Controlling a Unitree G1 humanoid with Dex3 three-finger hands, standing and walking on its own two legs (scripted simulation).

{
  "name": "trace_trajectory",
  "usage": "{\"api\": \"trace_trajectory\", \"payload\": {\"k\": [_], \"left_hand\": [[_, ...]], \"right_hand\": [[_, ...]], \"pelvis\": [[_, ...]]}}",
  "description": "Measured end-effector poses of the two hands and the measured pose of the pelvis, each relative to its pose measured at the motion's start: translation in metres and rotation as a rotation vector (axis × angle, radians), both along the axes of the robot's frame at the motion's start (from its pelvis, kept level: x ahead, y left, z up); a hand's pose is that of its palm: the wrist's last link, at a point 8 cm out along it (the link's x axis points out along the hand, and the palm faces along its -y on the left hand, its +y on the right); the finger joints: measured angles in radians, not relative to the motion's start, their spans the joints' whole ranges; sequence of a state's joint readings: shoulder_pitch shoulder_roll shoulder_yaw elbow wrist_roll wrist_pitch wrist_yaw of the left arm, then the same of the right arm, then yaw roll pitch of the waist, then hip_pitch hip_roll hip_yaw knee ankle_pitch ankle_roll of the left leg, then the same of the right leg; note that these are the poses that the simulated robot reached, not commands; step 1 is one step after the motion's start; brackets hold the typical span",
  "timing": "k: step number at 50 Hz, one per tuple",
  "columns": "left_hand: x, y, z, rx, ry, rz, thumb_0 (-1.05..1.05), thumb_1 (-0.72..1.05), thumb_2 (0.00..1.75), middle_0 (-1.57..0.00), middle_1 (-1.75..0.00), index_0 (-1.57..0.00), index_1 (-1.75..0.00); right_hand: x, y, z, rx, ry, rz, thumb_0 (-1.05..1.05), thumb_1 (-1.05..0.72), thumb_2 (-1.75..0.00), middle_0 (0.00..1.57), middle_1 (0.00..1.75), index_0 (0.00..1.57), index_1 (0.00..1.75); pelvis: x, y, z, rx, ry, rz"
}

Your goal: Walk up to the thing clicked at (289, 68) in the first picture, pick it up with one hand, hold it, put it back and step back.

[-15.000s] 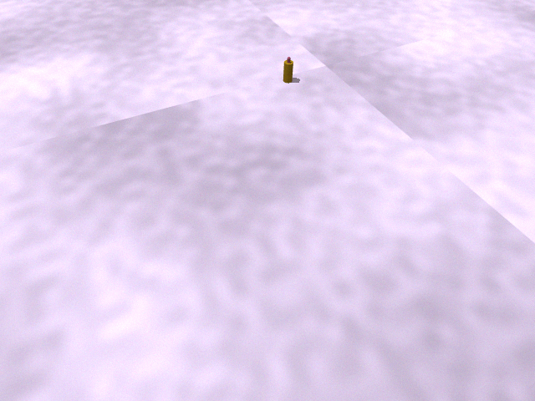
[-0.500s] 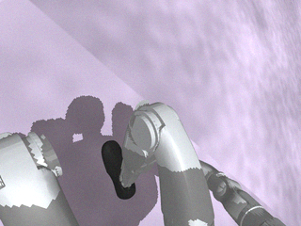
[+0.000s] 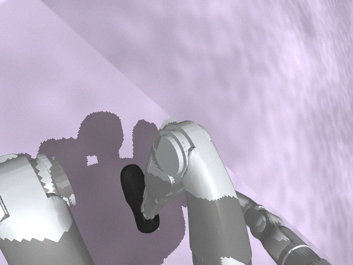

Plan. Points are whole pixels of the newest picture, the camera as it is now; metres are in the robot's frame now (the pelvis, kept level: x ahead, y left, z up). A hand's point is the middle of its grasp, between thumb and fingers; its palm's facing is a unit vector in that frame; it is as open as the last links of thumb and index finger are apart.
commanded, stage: settle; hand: left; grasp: from the side
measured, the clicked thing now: out of the picture +0.46 +0.32 -0.20
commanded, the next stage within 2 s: lift in 1.82 s
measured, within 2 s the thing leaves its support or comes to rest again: neither
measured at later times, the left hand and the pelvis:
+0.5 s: hand out of the picture +0.43 +0.35 -0.05, palm faces +0.39 -0.92 -0.05, open 8.6 cm; pelvis +0.01 -0.01 +0.02, yaw +4 degrees
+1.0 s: hand out of the picture +0.44 +0.34 +0.01, palm faces +0.38 -0.92 -0.05, open 8.6 cm; pelvis +0.03 -0.02 +0.05, yaw +9 degrees
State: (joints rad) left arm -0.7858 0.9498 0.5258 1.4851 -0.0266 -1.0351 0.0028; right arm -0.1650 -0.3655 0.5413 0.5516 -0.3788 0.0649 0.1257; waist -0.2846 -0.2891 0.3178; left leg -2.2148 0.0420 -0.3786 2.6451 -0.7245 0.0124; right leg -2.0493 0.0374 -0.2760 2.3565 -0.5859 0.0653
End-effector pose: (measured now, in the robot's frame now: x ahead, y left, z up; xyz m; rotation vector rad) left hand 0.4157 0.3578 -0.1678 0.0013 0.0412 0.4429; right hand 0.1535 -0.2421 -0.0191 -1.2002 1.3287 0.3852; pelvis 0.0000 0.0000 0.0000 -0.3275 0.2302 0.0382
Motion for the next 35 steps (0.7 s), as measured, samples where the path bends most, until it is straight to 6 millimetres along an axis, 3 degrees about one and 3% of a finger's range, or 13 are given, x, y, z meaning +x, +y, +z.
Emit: {"api": "trace_trajectory", "payload": {"k": [10,23,35], "left_hand": [[0.004,0.015,0.046,0.047,-0.054,-0.023,-0.01,-0.22,1.05,-0.75,-1.08,-0.79,-1.1],[-0.021,0.028,0.111,0.058,-0.034,-0.039,-0.01,-0.23,1.06,-0.77,-1.05,-0.81,-1.08],[-0.025,0.031,0.147,0.064,0.008,-0.043,-0.01,-0.24,1.07,-0.78,-1.05,-0.82,-1.08]], "right_hand": [[0.001,-0.004,-0.002,0.049,-0.044,-0.087,-0.01,-0.9,-0.9,0.2,0.3,0.2,0.3],[0.005,-0.01,-0.012,0.182,-0.13,-0.244,0.0,-0.89,-0.89,0.2,0.3,0.2,0.3],[0.01,-0.009,-0.021,0.258,-0.133,-0.367,0.0,-0.88,-0.89,0.2,0.3,0.2,0.3]], "pelvis": [[0.002,-0.003,0.006,0.02,0.041,0.015],[0.004,-0.009,0.019,0.071,0.137,0.045],[0.015,-0.013,0.035,0.108,0.243,0.071]]}}
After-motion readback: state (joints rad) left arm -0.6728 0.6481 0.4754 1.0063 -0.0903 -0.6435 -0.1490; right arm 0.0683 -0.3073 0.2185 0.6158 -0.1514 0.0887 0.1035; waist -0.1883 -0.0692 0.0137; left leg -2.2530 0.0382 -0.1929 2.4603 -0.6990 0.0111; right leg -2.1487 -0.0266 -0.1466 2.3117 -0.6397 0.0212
